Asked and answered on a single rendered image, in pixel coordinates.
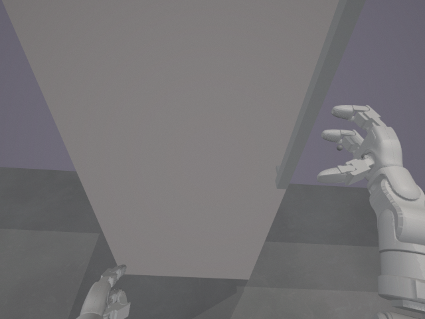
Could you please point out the right robot hand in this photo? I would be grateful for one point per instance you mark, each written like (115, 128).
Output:
(381, 145)

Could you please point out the handle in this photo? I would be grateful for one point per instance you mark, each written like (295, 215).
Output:
(339, 33)

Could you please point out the right robot forearm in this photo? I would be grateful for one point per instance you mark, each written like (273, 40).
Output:
(400, 208)

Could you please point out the fridge door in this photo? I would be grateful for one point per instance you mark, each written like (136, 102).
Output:
(175, 114)

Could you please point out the left robot hand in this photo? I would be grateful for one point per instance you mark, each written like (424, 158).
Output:
(101, 300)

